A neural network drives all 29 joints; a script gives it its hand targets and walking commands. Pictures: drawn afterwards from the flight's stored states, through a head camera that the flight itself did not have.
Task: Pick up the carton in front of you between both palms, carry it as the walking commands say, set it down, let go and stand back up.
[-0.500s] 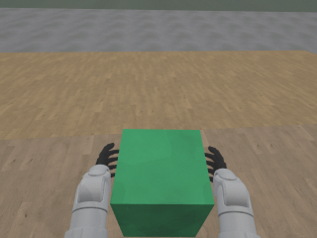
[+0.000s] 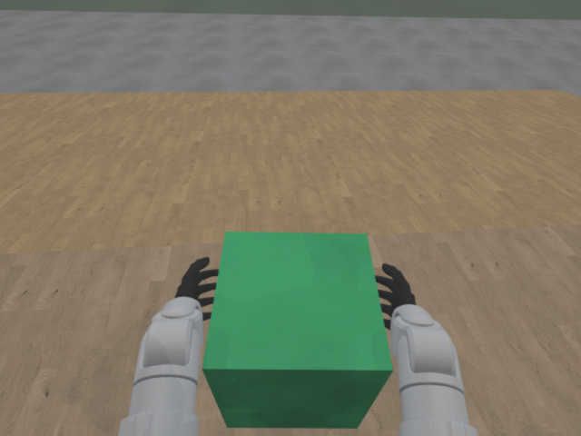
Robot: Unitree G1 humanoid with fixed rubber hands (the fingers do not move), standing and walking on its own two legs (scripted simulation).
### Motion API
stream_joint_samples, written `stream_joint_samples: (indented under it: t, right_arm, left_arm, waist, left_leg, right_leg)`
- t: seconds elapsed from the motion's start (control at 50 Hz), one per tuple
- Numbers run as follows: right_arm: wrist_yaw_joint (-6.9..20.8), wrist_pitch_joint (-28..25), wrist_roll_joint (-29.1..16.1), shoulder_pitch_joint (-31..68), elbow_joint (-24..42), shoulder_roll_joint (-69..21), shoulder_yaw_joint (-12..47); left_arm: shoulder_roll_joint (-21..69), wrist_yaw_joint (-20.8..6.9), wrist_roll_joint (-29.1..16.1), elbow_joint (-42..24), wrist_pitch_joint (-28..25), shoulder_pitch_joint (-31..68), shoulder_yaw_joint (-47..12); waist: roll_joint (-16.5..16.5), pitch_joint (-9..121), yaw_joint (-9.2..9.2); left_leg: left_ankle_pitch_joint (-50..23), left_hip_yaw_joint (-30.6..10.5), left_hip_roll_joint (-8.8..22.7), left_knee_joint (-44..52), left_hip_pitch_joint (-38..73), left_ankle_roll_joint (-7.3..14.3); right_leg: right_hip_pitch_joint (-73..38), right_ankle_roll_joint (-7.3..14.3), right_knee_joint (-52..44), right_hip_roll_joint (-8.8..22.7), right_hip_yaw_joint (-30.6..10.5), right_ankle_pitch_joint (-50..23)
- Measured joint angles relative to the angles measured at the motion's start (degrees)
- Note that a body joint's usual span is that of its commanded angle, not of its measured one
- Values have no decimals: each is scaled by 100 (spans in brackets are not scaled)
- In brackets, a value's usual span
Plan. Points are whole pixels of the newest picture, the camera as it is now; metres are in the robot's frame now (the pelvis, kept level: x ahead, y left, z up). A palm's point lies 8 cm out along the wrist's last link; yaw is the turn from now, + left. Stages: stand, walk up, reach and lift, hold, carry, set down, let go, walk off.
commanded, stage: hold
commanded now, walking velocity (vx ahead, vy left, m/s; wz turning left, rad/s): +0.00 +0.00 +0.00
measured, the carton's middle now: (294, 334) +0.29 +0.00 -0.02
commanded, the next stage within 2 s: carry in 0.52 s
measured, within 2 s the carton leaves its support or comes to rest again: neither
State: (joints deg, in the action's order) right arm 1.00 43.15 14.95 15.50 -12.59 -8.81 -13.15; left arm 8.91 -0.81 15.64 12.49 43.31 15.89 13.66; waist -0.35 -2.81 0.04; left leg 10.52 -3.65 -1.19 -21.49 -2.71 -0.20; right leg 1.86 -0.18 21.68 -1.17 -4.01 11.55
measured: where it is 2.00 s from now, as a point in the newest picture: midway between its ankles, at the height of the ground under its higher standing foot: (299, 338)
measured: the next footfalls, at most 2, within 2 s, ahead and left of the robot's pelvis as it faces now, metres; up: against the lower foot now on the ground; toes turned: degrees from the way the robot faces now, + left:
left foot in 1.00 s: +0.22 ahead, +0.09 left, +0.00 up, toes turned +9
right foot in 1.40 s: +0.53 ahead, -0.15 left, +0.00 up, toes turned -14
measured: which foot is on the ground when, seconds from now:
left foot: down 0.00-0.78, up 0.80-0.98, down 1.00-1.00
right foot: down 0.00-1.00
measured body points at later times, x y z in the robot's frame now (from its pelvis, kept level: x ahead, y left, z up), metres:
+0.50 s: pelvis +0.00 +0.00 +0.00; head -0.03 +0.00 +0.45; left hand +0.30 +0.15 +0.04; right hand +0.30 -0.15 +0.04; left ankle +0.03 +0.12 -0.74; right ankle +0.02 -0.12 -0.74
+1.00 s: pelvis +0.13 -0.01 -0.01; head +0.12 -0.01 +0.44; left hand +0.41 +0.14 +0.08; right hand +0.41 -0.16 +0.08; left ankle +0.18 +0.09 -0.74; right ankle +0.02 -0.13 -0.74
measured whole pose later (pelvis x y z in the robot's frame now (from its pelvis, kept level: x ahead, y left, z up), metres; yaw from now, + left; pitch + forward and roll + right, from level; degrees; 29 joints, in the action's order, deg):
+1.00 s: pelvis +0.13 -0.01 -0.01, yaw -1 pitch +5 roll +2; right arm -4.3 65.4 5.5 8.6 17.2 -7.8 -6.9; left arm 7.6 5.2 6.4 -18.0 66.2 8.8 6.1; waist -2.5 8.4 -0.8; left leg 15.1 10.6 0.3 -26.1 -22.1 0.1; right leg 6.6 -0.7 23.0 3.1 1.3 21.6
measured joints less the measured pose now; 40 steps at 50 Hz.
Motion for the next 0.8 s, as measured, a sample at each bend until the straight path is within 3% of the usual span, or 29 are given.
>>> stream_joint_samples:
  t: [0.5, 0.58, 0.62, 0.7, 0.8]
  right_arm:
    - [-10, 57, -43, -195, 221, 43, 173]
    - [-48, 153, -83, -231, 253, 50, 194]
    - [-92, 240, -154, -282, 413, 62, 263]
    - [-220, 510, -318, -299, 914, 63, 434]
    - [-393, 1233, -575, -524, 1677, 184, 559]
  left_arm:
    - [-44, 18, -56, -212, 56, -191, -186]
    - [-52, 43, -115, -208, 121, -225, -203]
    - [-66, 80, -187, -364, 197, -281, -254]
    - [-157, 147, -442, -904, 469, -338, -339]
    - [-189, 316, -718, -1380, 1134, -338, -571]
  waist:
    - [6, -13, -9]
    - [26, 433, -35]
    - [34, 639, -47]
    - [59, 896, -79]
    - [160, 1230, -25]
  left_leg:
    - [-12, -21, 6, 55, 23, -8]
    - [503, 30, 22, -405, -546, -10]
    - [819, 77, 42, -508, -761, 4]
    - [375, 201, 117, -585, -1035, 24]
    - [1124, 271, 348, -1230, -1345, 28]
  right_leg:
    - [-25, 12, -49, -5, 14, -6]
    - [548, 11, 390, -29, 3, 482]
    - [797, 4, 548, -17, 19, 868]
    - [1235, 20, 908, 109, 272, 929]
    - [1124, 91, 592, 66, 596, 460]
